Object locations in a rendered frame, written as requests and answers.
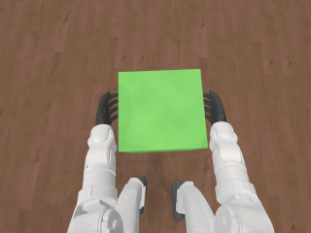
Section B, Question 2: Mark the robot left upper arm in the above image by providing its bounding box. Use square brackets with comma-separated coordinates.
[67, 207, 124, 233]

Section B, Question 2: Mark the right robot forearm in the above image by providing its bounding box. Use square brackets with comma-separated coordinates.
[209, 121, 275, 233]

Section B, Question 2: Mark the robot right hand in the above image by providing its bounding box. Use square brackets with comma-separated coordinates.
[202, 90, 227, 126]

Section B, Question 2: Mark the robot right shin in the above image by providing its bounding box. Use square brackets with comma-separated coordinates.
[176, 181, 194, 214]

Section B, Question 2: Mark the carton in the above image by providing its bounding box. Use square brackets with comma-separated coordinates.
[118, 69, 208, 153]

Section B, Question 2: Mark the left robot thigh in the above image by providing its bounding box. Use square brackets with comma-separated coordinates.
[114, 182, 146, 233]

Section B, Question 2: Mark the robot left hand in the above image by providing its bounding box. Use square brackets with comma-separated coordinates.
[95, 91, 119, 126]

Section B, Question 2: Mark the left robot forearm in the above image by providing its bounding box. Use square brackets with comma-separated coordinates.
[67, 124, 118, 233]

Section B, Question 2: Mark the robot right upper arm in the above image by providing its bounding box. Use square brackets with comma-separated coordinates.
[214, 203, 274, 233]

